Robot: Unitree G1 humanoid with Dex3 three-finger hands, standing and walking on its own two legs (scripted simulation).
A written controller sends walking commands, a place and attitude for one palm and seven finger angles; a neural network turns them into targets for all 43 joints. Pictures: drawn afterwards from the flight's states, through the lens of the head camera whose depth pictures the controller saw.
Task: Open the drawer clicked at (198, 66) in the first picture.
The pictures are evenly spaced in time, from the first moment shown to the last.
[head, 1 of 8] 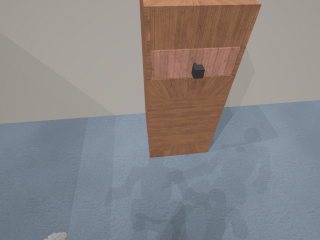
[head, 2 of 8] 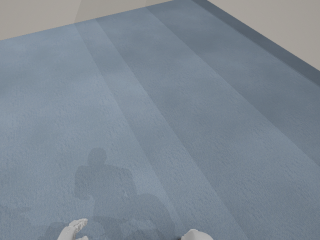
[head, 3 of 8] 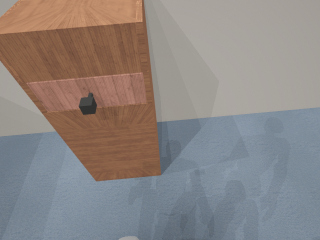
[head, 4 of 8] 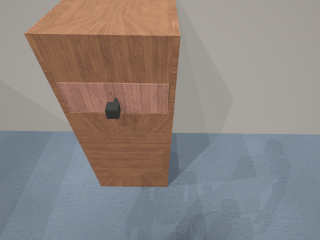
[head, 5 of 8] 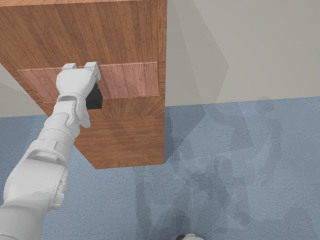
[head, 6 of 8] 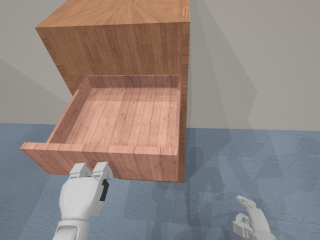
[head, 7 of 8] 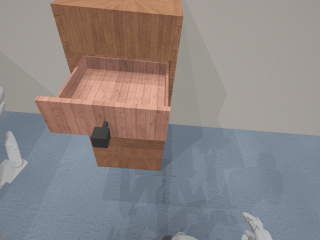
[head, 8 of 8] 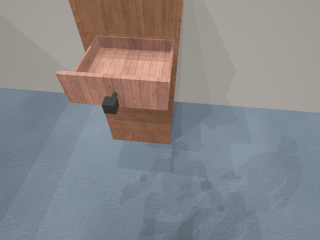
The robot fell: no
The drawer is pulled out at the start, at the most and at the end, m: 0.00 0.30 0.29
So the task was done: yes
